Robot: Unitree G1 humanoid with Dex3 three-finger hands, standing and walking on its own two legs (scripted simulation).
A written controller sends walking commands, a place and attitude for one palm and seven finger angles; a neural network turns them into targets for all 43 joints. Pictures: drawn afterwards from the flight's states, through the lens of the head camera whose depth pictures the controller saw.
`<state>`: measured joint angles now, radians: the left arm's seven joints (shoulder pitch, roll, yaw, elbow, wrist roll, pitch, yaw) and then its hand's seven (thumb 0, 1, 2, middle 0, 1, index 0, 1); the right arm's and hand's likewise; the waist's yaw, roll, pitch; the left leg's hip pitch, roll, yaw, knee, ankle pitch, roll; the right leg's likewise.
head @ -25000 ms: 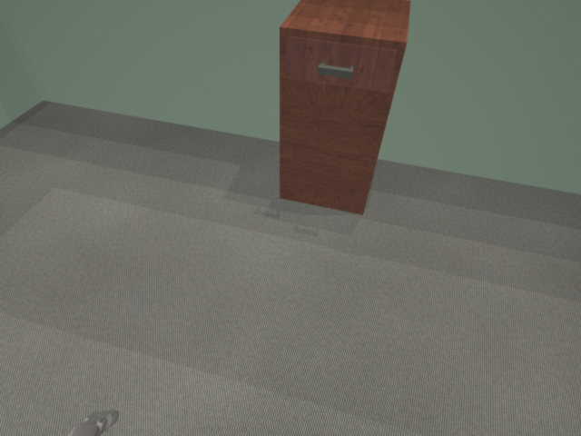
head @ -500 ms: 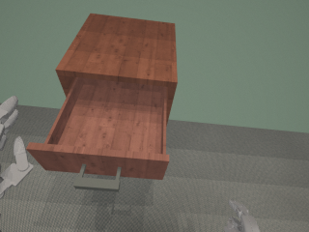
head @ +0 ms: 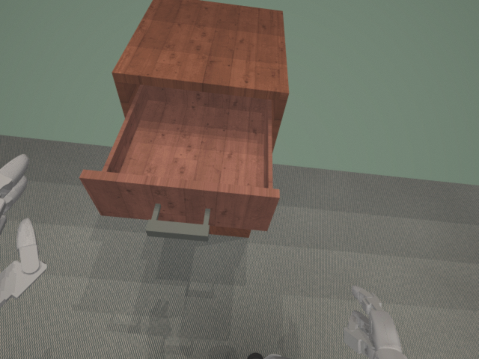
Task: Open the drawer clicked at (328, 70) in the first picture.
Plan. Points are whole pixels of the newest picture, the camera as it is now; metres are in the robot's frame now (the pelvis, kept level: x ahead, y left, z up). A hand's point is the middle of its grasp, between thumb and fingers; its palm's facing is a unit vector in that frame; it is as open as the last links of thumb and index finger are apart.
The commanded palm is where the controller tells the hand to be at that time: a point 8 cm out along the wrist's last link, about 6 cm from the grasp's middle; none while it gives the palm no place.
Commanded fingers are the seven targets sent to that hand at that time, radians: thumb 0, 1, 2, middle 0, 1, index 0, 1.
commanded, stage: stop stepping back and stand still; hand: left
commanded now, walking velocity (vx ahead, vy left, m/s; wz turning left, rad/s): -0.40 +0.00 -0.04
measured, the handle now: (180, 220) +0.37 +0.13 -0.05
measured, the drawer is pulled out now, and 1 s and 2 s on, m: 0.29 0.29 0.29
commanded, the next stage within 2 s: let the arm hang, fingers relaxed in 0.94 s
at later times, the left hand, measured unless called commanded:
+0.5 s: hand out of the picture +0.09 +0.21 +0.17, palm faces +0.28 -0.86 -0.43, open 7.4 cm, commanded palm +0.04 +0.26 +0.19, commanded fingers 0.00 0.90 0.90 -0.20 -0.30 -0.20 -0.30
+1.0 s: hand out of the picture +0.08 +0.23 +0.16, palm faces +0.33 -0.84 -0.43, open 7.4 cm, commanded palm +0.02 +0.27 +0.19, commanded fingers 0.00 0.90 0.90 -0.20 -0.30 -0.20 -0.30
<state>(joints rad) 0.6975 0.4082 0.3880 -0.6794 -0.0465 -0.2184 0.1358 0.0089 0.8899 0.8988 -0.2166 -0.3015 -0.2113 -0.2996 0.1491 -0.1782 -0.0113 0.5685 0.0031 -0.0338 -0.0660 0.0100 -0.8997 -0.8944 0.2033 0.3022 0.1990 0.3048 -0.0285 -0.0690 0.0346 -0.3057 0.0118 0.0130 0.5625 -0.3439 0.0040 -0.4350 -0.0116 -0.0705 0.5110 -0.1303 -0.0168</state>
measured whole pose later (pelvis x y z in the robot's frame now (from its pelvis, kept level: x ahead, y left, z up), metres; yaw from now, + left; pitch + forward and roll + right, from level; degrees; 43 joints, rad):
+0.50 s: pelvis -0.11 -0.02 +0.01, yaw -4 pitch +0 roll -1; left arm 0.71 0.37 0.38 -0.64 -0.05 -0.23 0.12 0.01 0.89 0.90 -0.21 -0.30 -0.21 -0.30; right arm 0.27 -0.19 -0.01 0.65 0.03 -0.05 -0.02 0.01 -0.90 -0.89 0.20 0.30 0.20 0.30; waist -0.02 -0.05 -0.01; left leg -0.43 0.00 0.02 0.90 -0.36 0.02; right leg -0.17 -0.02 -0.05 0.46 -0.29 0.00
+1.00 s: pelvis -0.12 -0.01 +0.01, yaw -2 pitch -1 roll -1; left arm 0.65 0.35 0.36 -0.56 -0.03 -0.23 0.15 0.01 0.89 0.90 -0.21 -0.30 -0.21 -0.30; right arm 0.21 -0.19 0.00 0.62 0.02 -0.09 -0.04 0.01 -0.90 -0.89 0.20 0.30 0.20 0.30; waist -0.01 -0.01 0.05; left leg -0.23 0.00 0.00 0.50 -0.26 0.03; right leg -0.24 0.02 -0.10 0.45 -0.20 -0.03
